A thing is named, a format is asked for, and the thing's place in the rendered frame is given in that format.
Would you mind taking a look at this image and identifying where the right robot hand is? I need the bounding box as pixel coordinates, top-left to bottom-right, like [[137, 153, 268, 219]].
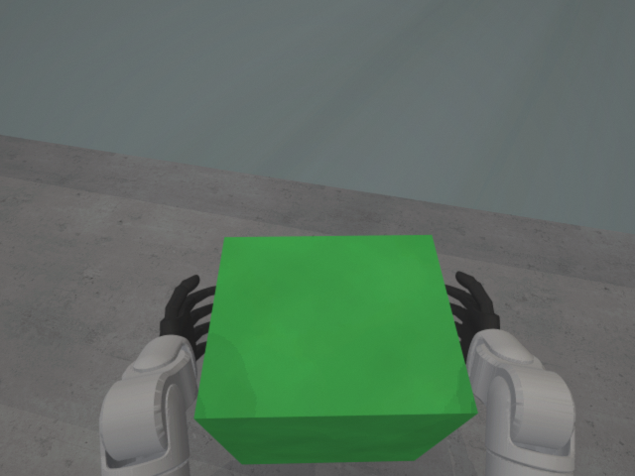
[[445, 271, 500, 364]]

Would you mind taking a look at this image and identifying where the robot right forearm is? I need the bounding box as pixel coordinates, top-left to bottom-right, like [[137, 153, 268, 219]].
[[466, 329, 575, 476]]

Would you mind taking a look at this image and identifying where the carton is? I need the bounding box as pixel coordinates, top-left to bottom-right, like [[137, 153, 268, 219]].
[[194, 235, 478, 464]]

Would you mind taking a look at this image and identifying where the robot left forearm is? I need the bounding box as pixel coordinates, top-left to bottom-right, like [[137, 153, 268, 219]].
[[99, 335, 198, 476]]

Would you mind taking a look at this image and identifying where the left robot hand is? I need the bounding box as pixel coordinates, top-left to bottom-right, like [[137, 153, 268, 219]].
[[159, 275, 216, 361]]

